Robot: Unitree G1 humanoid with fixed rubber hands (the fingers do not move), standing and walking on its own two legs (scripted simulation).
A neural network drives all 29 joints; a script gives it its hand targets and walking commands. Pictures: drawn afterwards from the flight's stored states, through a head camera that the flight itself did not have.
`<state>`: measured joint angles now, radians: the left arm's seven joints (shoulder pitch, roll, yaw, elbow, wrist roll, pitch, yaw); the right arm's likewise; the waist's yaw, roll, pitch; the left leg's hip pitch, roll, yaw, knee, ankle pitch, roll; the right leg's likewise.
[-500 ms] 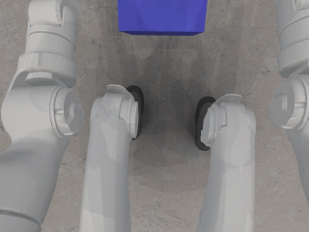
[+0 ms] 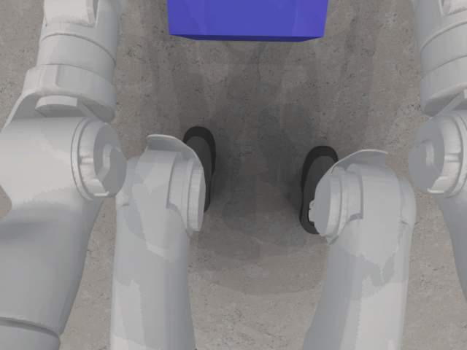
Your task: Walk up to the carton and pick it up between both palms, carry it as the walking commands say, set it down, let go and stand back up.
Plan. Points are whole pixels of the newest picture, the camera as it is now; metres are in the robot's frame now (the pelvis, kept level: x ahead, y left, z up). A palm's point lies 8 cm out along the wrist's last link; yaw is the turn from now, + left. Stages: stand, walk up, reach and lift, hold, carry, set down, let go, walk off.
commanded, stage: reach and lift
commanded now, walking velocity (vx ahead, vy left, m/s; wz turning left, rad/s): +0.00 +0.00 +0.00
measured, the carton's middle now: out of the picture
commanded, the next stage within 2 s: none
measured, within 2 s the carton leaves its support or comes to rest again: leaves its support in 1.50 s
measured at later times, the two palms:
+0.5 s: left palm out of the picture +0.54 +0.19 -0.20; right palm out of the picture +0.57 -0.12 -0.20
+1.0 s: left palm out of the picture +0.54 +0.19 -0.20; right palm out of the picture +0.57 -0.11 -0.20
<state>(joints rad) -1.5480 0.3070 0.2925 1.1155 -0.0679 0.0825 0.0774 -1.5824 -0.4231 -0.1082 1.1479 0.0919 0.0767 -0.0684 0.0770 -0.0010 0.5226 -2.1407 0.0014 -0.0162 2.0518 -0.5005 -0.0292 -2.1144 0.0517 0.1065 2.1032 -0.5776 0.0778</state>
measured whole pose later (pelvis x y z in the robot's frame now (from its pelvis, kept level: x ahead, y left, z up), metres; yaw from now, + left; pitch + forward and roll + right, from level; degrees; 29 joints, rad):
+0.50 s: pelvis +0.00 +0.00 +0.00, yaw +0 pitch +34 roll +2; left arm -1.55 0.27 0.28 1.12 -0.07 0.07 0.05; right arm -1.60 -0.38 -0.10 1.15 0.08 0.07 -0.03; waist 0.08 0.00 0.52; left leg -2.15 0.00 -0.02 2.06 -0.50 -0.03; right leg -2.12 0.05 0.11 2.11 -0.58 0.08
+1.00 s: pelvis +0.00 +0.00 -0.01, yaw +0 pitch +33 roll +1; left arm -1.55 0.27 0.28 1.12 -0.07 0.09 0.04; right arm -1.60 -0.31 -0.24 1.15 -0.05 0.10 -0.03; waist 0.07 0.00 0.52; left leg -2.16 0.00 -0.02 2.08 -0.50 -0.03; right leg -2.13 0.05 0.11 2.13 -0.59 0.08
